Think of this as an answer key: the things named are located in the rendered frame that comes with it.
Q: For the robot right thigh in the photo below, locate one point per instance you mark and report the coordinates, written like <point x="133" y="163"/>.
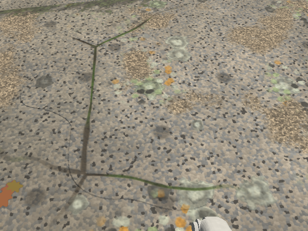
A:
<point x="210" y="224"/>

